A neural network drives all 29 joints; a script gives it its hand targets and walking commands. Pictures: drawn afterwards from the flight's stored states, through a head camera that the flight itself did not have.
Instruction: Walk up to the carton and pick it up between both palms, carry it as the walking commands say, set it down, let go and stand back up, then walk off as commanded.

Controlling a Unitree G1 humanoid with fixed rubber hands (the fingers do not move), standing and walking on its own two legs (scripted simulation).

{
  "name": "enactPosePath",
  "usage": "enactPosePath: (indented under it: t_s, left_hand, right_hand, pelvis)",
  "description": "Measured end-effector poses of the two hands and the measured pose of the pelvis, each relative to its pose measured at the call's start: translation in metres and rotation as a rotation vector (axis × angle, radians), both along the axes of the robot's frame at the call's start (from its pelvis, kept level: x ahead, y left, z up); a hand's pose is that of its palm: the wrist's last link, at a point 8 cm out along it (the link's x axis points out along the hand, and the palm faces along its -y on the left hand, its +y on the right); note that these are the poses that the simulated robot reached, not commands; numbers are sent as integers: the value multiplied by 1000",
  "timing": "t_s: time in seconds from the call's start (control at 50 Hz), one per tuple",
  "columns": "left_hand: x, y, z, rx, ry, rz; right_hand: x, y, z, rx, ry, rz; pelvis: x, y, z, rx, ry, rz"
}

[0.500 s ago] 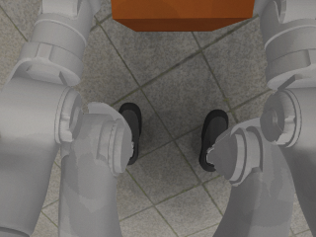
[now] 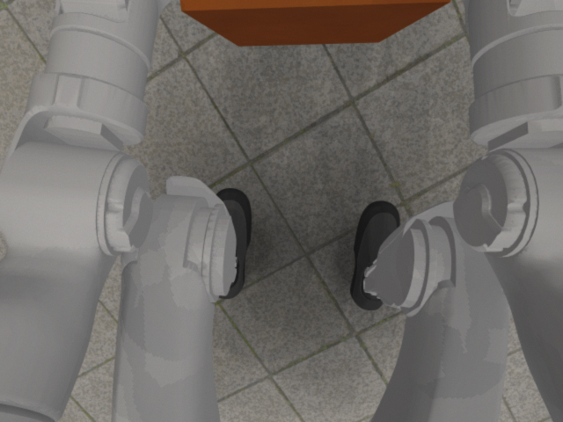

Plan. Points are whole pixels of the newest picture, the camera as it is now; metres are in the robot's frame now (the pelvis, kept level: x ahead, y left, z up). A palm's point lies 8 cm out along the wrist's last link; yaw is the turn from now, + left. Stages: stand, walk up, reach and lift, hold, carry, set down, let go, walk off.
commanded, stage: reach and lift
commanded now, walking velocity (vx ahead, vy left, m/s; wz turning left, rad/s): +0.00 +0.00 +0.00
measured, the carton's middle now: out of the picture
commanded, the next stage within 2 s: none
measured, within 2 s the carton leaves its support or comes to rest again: neither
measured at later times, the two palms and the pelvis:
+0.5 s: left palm out of the picture +0.55 +0.17 -0.08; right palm out of the picture +0.58 -0.12 -0.07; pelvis -0.01 +0.00 +0.02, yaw +0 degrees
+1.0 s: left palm out of the picture +0.52 +0.17 -0.01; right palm out of the picture +0.56 -0.11 +0.00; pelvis -0.02 +0.00 +0.07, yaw +0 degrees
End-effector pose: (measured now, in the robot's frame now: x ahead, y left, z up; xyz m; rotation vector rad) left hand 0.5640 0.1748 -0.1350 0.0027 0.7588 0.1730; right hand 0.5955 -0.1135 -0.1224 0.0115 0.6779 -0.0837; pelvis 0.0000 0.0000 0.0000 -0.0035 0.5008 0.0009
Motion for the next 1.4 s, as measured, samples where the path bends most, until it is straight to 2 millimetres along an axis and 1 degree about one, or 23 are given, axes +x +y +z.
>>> enactPosePath:
  t_s: [0.22, 0.28, 0.34, 0.58, 0.68, 0.84, 1.14, 1.22, 1.4]
  left_hand:
    - [2, -1, 13, 3, 0, 4]
    - [-1, -3, 18, 9, -4, 3]
    - [-5, -3, 28, 16, -10, 4]
    - [-18, -6, 69, 8, -17, 20]
    - [-22, -5, 82, 4, -21, 23]
    - [-33, -4, 96, -2, -13, 28]
    - [-49, -3, 140, 0, -23, 34]
    - [-53, -3, 152, 3, -20, 34]
    - [-60, -6, 181, 13, -26, 30]
  right_hand:
    - [1, -2, 10, 13, 0, -5]
    - [0, -2, 16, 11, -5, 1]
    - [-3, -3, 25, 8, -10, 10]
    - [-15, -5, 65, 29, -16, -4]
    - [-20, -5, 77, 34, -20, -9]
    - [-27, -3, 96, 24, -11, 2]
    - [-41, -1, 140, 17, -21, 12]
    - [-46, -2, 149, 10, -19, 19]
    - [-56, -5, 176, 24, -25, 11]
  pelvis:
    - [0, -1, 2, 3, -12, 0]
    - [0, -2, 4, 5, -19, 0]
    - [-1, -3, 8, 8, -32, -1]
    - [-7, -4, 32, 11, -81, -1]
    - [-9, -4, 39, 11, -94, 0]
    - [-13, -3, 53, 8, -108, 2]
    - [-21, -3, 85, 7, -145, 6]
    - [-23, -3, 93, 8, -155, 5]
    - [-28, -4, 113, 11, -181, 5]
